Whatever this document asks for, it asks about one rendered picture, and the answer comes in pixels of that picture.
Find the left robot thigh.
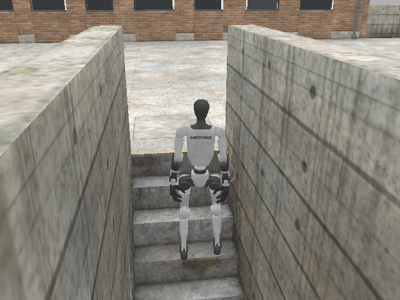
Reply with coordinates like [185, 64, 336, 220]
[178, 174, 191, 219]

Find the robot left hand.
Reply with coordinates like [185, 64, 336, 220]
[170, 185, 185, 203]

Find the left robot forearm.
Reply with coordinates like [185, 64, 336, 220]
[169, 153, 180, 186]

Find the robot right hand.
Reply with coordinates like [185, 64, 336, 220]
[213, 185, 229, 203]

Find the robot left upper arm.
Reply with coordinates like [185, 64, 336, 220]
[174, 126, 188, 162]

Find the robot right upper arm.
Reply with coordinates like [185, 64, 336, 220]
[214, 126, 227, 162]

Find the right robot forearm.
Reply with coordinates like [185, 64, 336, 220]
[220, 153, 230, 186]

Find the left robot shin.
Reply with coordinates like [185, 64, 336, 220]
[179, 208, 188, 251]

